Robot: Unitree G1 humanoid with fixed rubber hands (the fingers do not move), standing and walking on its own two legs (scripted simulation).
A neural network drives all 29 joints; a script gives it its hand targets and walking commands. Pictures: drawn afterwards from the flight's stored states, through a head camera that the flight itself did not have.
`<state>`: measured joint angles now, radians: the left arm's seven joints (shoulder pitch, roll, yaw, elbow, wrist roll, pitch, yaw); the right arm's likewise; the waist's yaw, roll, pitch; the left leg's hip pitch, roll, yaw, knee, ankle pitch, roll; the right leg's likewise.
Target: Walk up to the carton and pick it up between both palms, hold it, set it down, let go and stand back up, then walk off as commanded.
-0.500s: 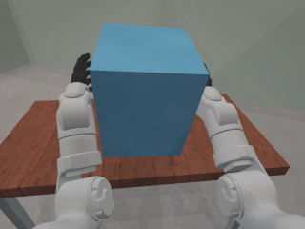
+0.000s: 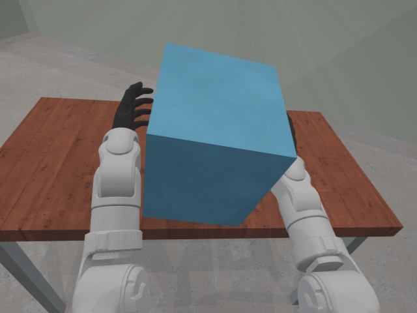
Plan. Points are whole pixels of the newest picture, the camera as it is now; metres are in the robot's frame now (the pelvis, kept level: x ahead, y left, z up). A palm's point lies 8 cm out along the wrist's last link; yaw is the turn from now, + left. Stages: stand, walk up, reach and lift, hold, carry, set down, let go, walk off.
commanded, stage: set down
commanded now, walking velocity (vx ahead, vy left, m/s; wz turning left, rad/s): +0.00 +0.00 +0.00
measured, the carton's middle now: (206, 144) +0.39 +0.00 +0.17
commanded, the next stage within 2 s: none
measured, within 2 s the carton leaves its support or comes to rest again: neither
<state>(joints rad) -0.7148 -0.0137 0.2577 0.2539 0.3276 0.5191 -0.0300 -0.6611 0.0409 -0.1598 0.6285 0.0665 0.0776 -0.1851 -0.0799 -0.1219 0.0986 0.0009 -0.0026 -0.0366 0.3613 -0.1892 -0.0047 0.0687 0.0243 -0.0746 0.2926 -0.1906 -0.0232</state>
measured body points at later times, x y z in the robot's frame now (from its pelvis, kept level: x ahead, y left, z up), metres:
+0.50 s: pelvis +0.01 +0.00 +0.00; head -0.01 +0.04 +0.45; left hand +0.43 +0.15 +0.18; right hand +0.41 -0.15 +0.16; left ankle +0.02 +0.12 -0.75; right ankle +0.00 -0.10 -0.75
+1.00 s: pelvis +0.01 +0.00 +0.00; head +0.00 +0.03 +0.45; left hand +0.45 +0.14 +0.15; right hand +0.41 -0.15 +0.14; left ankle +0.02 +0.12 -0.75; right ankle +0.00 -0.10 -0.75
